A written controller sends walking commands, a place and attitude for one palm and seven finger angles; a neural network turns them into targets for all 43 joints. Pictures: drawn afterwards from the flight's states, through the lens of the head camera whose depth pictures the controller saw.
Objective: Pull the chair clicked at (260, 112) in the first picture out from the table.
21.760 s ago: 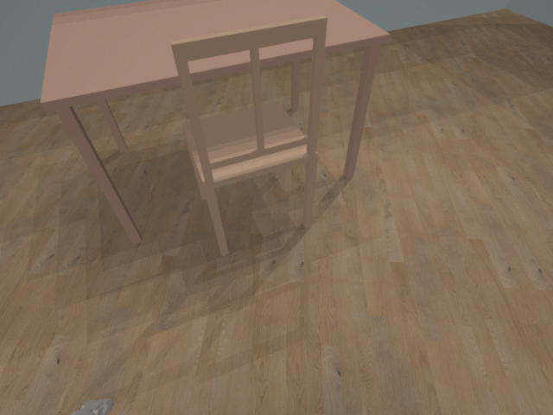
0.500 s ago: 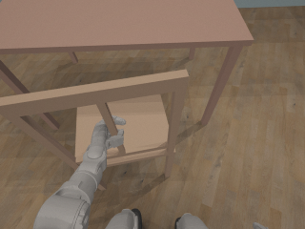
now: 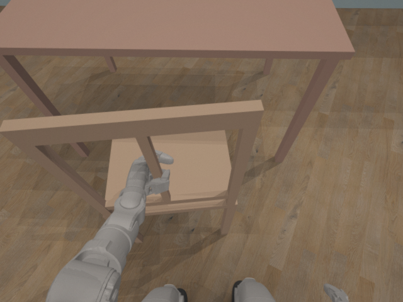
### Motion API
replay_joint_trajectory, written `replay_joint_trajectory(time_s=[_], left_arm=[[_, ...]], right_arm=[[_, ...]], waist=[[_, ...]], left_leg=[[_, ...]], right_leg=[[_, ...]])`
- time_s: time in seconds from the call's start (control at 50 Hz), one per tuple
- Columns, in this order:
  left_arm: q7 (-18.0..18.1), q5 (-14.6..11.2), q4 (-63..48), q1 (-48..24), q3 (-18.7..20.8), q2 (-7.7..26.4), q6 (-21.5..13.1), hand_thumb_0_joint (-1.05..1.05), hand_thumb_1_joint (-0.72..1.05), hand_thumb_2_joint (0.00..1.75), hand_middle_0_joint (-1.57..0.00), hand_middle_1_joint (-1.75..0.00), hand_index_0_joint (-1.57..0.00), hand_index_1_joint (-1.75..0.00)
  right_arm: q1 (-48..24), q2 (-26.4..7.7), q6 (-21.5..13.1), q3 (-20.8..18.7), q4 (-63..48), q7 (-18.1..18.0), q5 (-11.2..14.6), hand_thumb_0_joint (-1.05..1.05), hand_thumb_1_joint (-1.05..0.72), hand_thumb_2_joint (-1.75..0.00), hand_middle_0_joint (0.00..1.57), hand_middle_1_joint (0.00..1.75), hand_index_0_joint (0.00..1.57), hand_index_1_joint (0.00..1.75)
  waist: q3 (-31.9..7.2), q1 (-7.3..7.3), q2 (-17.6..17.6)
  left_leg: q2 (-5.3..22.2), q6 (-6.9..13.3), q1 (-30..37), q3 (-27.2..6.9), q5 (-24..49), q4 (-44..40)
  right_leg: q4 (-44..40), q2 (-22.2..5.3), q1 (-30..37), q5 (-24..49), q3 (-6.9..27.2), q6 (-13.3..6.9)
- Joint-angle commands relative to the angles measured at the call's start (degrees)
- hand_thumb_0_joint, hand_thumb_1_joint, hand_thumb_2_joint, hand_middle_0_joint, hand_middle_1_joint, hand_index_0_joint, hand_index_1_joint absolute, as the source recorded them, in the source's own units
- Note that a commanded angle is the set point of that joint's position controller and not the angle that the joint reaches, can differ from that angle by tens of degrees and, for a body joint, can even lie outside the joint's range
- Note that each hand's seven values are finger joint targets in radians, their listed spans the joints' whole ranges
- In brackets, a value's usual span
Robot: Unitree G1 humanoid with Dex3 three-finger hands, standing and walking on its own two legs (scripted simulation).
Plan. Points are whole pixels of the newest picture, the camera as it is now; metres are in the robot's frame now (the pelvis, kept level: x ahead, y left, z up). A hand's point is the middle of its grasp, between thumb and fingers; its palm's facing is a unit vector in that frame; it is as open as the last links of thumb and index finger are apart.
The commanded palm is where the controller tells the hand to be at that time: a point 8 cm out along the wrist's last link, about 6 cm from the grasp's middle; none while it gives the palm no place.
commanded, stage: step backward, pulling the chair out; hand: left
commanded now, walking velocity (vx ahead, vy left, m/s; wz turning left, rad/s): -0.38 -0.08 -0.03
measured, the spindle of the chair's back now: (157, 173) +0.39 +0.12 -0.06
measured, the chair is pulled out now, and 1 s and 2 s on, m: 0.22 0.36 0.57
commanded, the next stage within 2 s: stop walking, hand still on the chair in 1.96 s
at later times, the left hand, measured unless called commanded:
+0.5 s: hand (159, 196) +0.33 +0.11 -0.05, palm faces -0.05 -0.99 -0.16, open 5.3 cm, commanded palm +0.33 +0.16 -0.05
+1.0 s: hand (142, 249) +0.22 +0.13 -0.05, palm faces -0.03 -0.98 -0.18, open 5.3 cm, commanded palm +0.23 +0.18 -0.05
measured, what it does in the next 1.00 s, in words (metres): walks backwards: right foot, then left foot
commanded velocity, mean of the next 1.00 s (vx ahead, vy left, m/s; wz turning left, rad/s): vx -0.38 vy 0.01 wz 0.00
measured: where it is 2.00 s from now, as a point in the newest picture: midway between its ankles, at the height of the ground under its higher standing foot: outside the picture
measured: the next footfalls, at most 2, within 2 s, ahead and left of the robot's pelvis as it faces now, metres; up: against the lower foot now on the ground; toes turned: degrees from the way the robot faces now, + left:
right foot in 0.50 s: +0.00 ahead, -0.13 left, +0.00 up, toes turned -2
left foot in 0.74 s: -0.05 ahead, +0.14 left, +0.00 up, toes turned -1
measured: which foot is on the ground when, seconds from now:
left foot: down 0.00-0.60, up 0.62-0.72, down 0.74-1.00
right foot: down 0.00-0.42, up 0.44-0.48, down 0.50-0.80, up 0.82-0.92, down 0.94-1.00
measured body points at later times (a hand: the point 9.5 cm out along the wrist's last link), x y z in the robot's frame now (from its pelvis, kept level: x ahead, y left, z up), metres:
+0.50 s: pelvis -0.07 +0.00 +0.00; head +0.03 +0.00 +0.43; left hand +0.32 +0.16 -0.04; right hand -0.01 -0.27 -0.14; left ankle -0.03 +0.13 -0.72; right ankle -0.03 -0.13 -0.72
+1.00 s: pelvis -0.17 +0.01 +0.00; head -0.09 +0.01 +0.44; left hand +0.21 +0.18 -0.04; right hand -0.10 -0.25 -0.14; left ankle -0.09 +0.14 -0.72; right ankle -0.14 -0.12 -0.73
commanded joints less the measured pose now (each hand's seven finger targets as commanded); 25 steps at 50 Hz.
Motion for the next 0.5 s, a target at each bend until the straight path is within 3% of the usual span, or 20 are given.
replay_joint_trajectory(time_s=[0.0, 0.02, 0.06, 0.08, 0.1, 0.12, 0.14, 0.16, 0.18, 0.2, 0.22, 0.26, 0.3, 0.32, 0.34, 0.36, 0.38, 0.42, 0.44, 0.48], left_arm=[[0.17, 0.83, -12.91, -23.56, 0.42, 7.37, -4.22, 0.0, 0.9, 0.9, -0.5, -1.45, -0.5, -1.45], [0.33, 0.74, -12.85, -23.18, 1.66, 8.68, -4.48, 0.0, 0.9, 0.9, -0.5, -1.45, -0.5, -1.45], [0.28, 1.25, -11.1, -23.4, 1.38, 8.08, -4.92, 0.0, 0.9, 0.9, -0.5, -1.45, -0.5, -1.45], [0.17, 1.49, -10.53, -24.07, 1.72, 8.91, -4.98, 0.0, 0.9, 0.9, -0.5, -1.45, -0.5, -1.45], [0.08, 1.7, -10.6, -24.67, 1.95, 9.89, -5.11, 0.0, 0.9, 0.9, -0.5, -1.45, -0.5, -1.45], [0.25, 1.63, -11.15, -24.13, 3.5, 12.42, -5.37, 0.0, 0.9, 0.9, -0.5, -1.45, -0.5, -1.45], [0.63, 1.23, -10.04, -24.23, 4.92, 14.67, -5.23, 0.0, 0.9, 0.9, -0.5, -1.45, -0.5, -1.45], [0.74, 1.0, -9.61, -24.41, 4.89, 15.51, -5.0, 0.0, 0.9, 0.9, -0.5, -1.45, -0.5, -1.45], [0.73, 0.96, -8.82, -24.26, 5.12, 16.43, -4.41, 0.0, 0.9, 0.9, -0.5, -1.45, -0.5, -1.45], [0.67, 0.97, -8.27, -23.73, 5.44, 17.18, -3.54, 0.0, 0.9, 0.9, -0.5, -1.45, -0.5, -1.45], [0.66, 0.81, -7.4, -22.33, 5.69, 17.45, -2.44, 0.0, 0.9, 0.9, -0.5, -1.45, -0.5, -1.45], [0.51, 0.41, -8.06, -24.24, 5.29, 15.69, -1.15, 0.0, 0.9, 0.9, -0.5, -1.45, -0.5, -1.45], [0.38, -0.06, -8.44, -25.32, 4.67, 14.82, -0.12, 0.0, 0.9, 0.9, -0.5, -1.45, -0.5, -1.45], [0.59, -0.3, -8.48, -25.46, 5.0, 15.27, 0.08, 0.0, 0.9, 0.9, -0.5, -1.45, -0.5, -1.45], [0.44, -0.59, -9.0, -26.04, 3.69, 13.03, -0.34, 0.0, 0.9, 0.9, -0.5, -1.45, -0.5, -1.45], [-0.16, -0.66, -10.8, -27.88, 2.01, 10.72, -1.03, 0.0, 0.9, 0.9, -0.5, -1.45, -0.5, -1.45], [-0.37, -0.36, -11.16, -29.25, 2.03, 9.99, -1.39, 0.0, 0.9, 0.9, -0.5, -1.45, -0.5, -1.45], [-0.37, -0.17, -10.35, -28.73, 3.61, 11.21, -1.71, 0.0, 0.9, 0.9, -0.5, -1.45, -0.5, -1.45], [-0.34, 0.19, -9.71, -29.04, 3.57, 10.52, -2.22, 0.0, 0.9, 0.9, -0.5, -1.45, -0.5, -1.45], [-0.31, 0.91, -9.17, -29.36, 3.49, 10.38, -3.55, 0.0, 0.9, 0.9, -0.5, -1.45, -0.5, -1.45]], right_arm=[[2.85, -5.9, -0.46, -2.2, -6.05, 0.32, -1.08, 0.0, -0.9, -0.9, 0.2, 0.3, 0.2, 0.3], [3.52, -6.02, -0.52, -2.44, -5.96, 0.38, -1.14, 0.0, -0.9, -0.9, 0.2, 0.3, 0.2, 0.3], [4.53, -5.87, -0.9, -2.49, -4.96, 0.86, -0.89, 0.0, -0.9, -0.9, 0.2, 0.3, 0.2, 0.3], [4.05, -5.88, -0.96, -2.41, -4.88, 0.92, -0.9, 0.0, -0.9, -0.9, 0.2, 0.3, 0.2, 0.3], [3.56, -5.81, -0.92, -2.25, -5.02, 0.9, -0.79, 0.0, -0.9, -0.9, 0.2, 0.3, 0.2, 0.3], [4.35, -6.42, -1.0, -2.7, -4.86, 0.54, -0.41, 0.0, -0.9, -0.9, 0.2, 0.3, 0.2, 0.3], [4.8, -6.29, -1.1, -3.0, -4.19, 0.03, 0.22, 0.0, -0.9, -0.9, 0.2, 0.3, 0.2, 0.3], [4.7, -6.17, -1.37, -3.22, -4.35, -0.33, 0.64, 0.0, -0.9, -0.9, 0.2, 0.3, 0.2, 0.3], [3.22, -6.15, -1.65, -3.05, -4.6, -0.37, 0.71, 0.0, -0.9, -0.9, 0.2, 0.3, 0.2, 0.3], [1.92, -6.1, -1.94, -2.68, -4.88, -0.33, 0.75, 0.0, -0.9, -0.9, 0.2, 0.3, 0.2, 0.3], [1.76, -6.76, -2.18, -2.44, -4.81, -0.45, 0.68, 0.0, -0.9, -0.9, 0.2, 0.3, 0.2, 0.3], [2.62, -6.31, -2.49, -1.43, -3.42, -0.56, 0.46, 0.0, -0.9, -0.9, 0.2, 0.3, 0.2, 0.3], [3.45, -7.52, -2.27, -1.58, -2.8, -1.02, 0.63, 0.0, -0.9, -0.9, 0.2, 0.3, 0.2, 0.3], [3.35, -8.49, -2.02, -2.23, -3.25, -1.42, 0.86, 0.0, -0.9, -0.9, 0.2, 0.3, 0.2, 0.3], [3.56, -8.62, -1.71, -2.55, -4.13, -1.27, 0.94, 0.0, -0.9, -0.9, 0.2, 0.3, 0.2, 0.3], [3.14, -7.73, -1.53, -2.44, -5.33, -0.84, 0.73, 0.0, -0.9, -0.9, 0.2, 0.3, 0.2, 0.3], [2.41, -7.28, -1.34, -2.09, -5.68, -0.64, 0.1, 0.0, -0.9, -0.9, 0.2, 0.3, 0.2, 0.3], [3.18, -6.96, -1.31, -2.52, -5.56, -0.28, -0.36, 0.0, -0.9, -0.9, 0.2, 0.3, 0.2, 0.3], [4.23, -6.82, -1.6, -2.63, -4.99, 0.17, -0.67, 0.0, -0.9, -0.9, 0.2, 0.3, 0.2, 0.3], [5.93, -6.69, -2.27, -2.85, -3.66, 1.03, -0.85, 0.0, -0.9, -0.9, 0.2, 0.3, 0.2, 0.3]], waist=[[-28.47, 0.41, 10.12], [-28.8, 0.52, 9.38], [-29.56, -0.14, 7.54], [-28.73, -0.21, 8.25], [-27.23, -0.2, 8.12], [-28.38, -0.46, 4.98], [-31.34, -1.0, -1.23], [-32.28, -1.22, -5.95], [-31.74, -0.56, -6.61], [-30.52, 0.43, -7.06], [-29.07, 0.67, -6.71], [-29.31, 0.01, -7.34], [-30.03, -0.84, -6.74], [-29.77, -0.91, -4.68], [-30.15, -0.54, -0.66], [-30.4, -0.16, 4.77], [-30.06, 0.05, 9.43], [-29.11, 0.28, 10.38], [-28.46, 0.22, 10.36], [-29.92, -0.55, 8.52]], left_leg=[[16.21, 4.47, 16.93, -12.91, 39.57, -5.28], [16.64, 5.25, 19.25, -13.21, 42.22, -3.54], [15.39, 3.87, 21.46, -10.41, 47.68, 0.98], [14.68, 2.7, 17.55, -9.4, 43.53, 1.04], [13.91, 1.78, 12.48, -8.7, 36.94, 0.58], [12.22, 0.49, 10.5, -7.15, 33.37, 2.18], [9.47, -1.56, 7.25, -4.66, 26.04, 4.55], [6.0, -3.14, 5.0, -2.75, 11.87, 8.71], [3.39, -3.74, 1.82, -3.45, -5.38, 12.54], [2.18, -3.54, -1.55, -5.25, -13.65, 15.72], [2.01, -3.33, -2.3, -6.6, -14.76, 16.5], [3.45, -2.96, -1.61, -7.07, -12.28, 8.38], [4.28, -2.55, 3.33, -5.15, -0.24, -2.4], [6.21, -1.54, 7.31, -5.26, 11.76, -6.29], [9.37, -0.02, 9.38, -7.08, 19.43, -7.4], [11.99, 1.61, 9.3, -9.35, 20.81, -7.65], [13.62, 2.7, 7.9, -11.56, 22.58, -7.68], [16.37, 4.61, 9.14, -14.12, 27.82, -7.41], [16.8, 5.19, 12.13, -14.44, 33.76, -5.02], [16.1, 4.29, 18.26, -12.54, 44.5, 0.44]], right_leg=[[8.95, 1.17, 4.35, -9.32, 0.28, -1.51], [7.33, 1.67, 3.39, -9.19, 0.41, -1.66], [1.35, 0.79, 5.98, 2.2, 1.06, -2.06], [0.07, 0.04, 8.74, 6.48, 1.57, -2.19], [-0.78, -0.86, 11.39, 11.34, 2.18, -2.37], [-2.96, -2.27, 14.5, 23.09, 3.53, -2.56], [-3.52, -5.63, 18.98, 32.18, 6.45, -3.64], [-5.82, -10.09, 20.65, 37.03, 10.83, -5.67], [-8.49, -14.44, 20.65, 37.8, 14.41, -7.99], [-10.07, -16.82, 20.23, 33.82, 15.48, -9.13], [-10.32, -17.29, 19.42, 31.4, 14.86, -9.77], [-7.46, -15.8, 22.78, 35.62, 10.51, -8.12], [-5.2, -12.37, 21.9, 33.09, 6.86, -5.15], [-4.54, -8.53, 19.04, 27.41, 4.08, -2.79], [-3.19, -4.32, 16.79, 19.92, 1.53, -0.93], [0.13, -1.57, 15.39, 10.13, 0.24, -0.3], [3.81, -0.11, 14.0, 3.92, -0.22, -0.58], [7.83, 1.36, 10.23, -7.42, 0.37, -1.2], [6.28, 1.51, 8.25, -8.16, 0.82, -1.59], [0.19, 0.93, 8.41, 1.57, 1.81, -1.95]])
